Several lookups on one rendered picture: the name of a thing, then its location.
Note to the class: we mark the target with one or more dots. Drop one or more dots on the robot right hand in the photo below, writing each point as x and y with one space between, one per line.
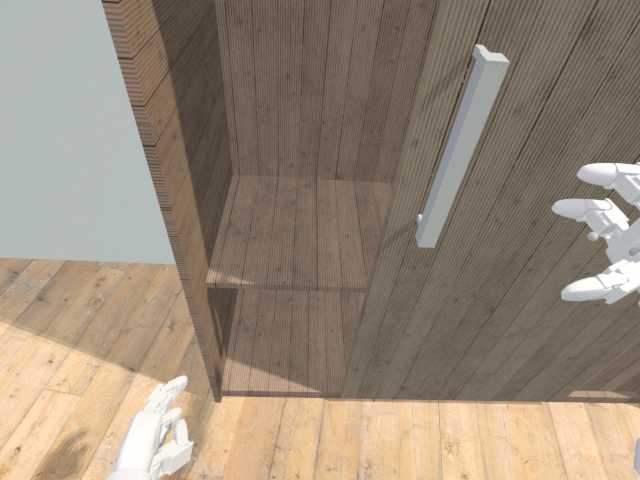
608 221

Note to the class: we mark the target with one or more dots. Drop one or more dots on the handle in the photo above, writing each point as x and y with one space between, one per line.
484 83

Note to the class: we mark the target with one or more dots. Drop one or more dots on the robot left hand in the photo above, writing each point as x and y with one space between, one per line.
147 433

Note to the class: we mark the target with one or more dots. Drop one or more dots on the wardrobe door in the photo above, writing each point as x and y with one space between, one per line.
621 374
480 316

